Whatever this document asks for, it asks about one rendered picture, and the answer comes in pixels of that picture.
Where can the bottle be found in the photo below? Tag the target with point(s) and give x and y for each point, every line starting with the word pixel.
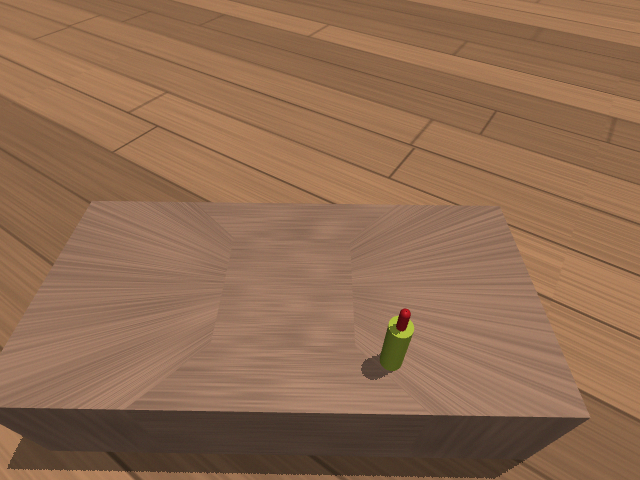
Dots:
pixel 398 336

